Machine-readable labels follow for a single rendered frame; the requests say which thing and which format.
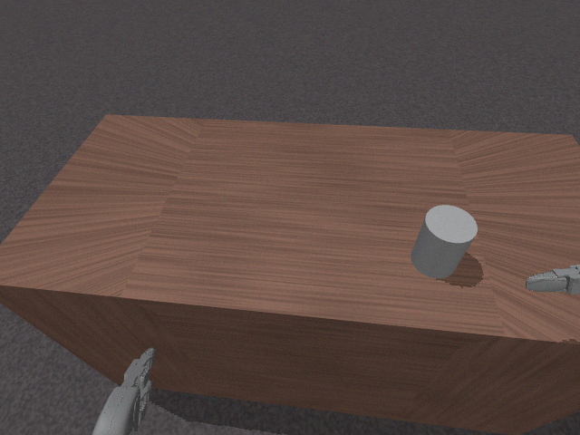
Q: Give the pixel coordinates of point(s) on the can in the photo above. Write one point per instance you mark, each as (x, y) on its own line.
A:
(445, 236)

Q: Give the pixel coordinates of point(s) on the right robot hand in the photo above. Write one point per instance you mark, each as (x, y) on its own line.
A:
(559, 280)

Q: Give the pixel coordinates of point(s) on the left robot hand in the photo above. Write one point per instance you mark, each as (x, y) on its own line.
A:
(126, 406)

